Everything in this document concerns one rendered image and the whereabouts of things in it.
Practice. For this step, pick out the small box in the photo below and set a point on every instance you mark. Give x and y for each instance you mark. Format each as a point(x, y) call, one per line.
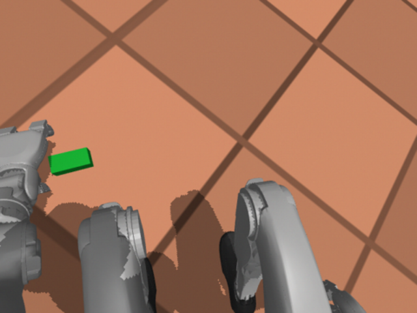
point(67, 162)

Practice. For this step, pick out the left robot foot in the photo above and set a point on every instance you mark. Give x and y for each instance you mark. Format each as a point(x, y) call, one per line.
point(152, 286)

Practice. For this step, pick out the left robot hand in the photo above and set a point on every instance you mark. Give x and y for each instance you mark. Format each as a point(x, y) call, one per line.
point(27, 147)

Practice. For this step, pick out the right robot hand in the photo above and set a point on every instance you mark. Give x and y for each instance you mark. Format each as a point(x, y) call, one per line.
point(343, 301)

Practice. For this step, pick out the right robot foot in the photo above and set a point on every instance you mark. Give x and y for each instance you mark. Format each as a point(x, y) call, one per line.
point(229, 265)

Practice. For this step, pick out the left robot arm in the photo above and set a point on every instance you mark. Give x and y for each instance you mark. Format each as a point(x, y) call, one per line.
point(20, 250)

